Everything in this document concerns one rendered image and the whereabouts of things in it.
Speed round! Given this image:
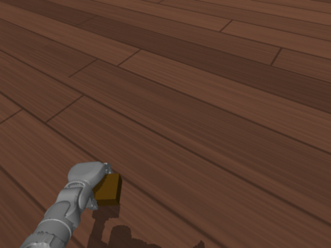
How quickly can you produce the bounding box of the left robot arm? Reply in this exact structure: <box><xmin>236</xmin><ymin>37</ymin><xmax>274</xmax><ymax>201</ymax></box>
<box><xmin>20</xmin><ymin>179</ymin><xmax>92</xmax><ymax>248</ymax></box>

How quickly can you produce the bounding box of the left robot hand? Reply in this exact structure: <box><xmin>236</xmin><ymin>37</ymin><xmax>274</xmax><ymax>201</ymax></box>
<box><xmin>68</xmin><ymin>161</ymin><xmax>113</xmax><ymax>210</ymax></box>

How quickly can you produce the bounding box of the small box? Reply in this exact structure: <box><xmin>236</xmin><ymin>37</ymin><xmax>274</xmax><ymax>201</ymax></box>
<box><xmin>92</xmin><ymin>174</ymin><xmax>122</xmax><ymax>206</ymax></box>

